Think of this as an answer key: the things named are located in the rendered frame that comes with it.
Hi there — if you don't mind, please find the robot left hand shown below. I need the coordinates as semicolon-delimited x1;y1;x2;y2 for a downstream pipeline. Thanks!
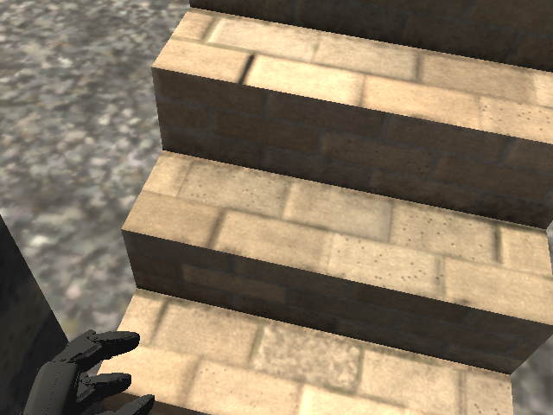
20;329;155;415

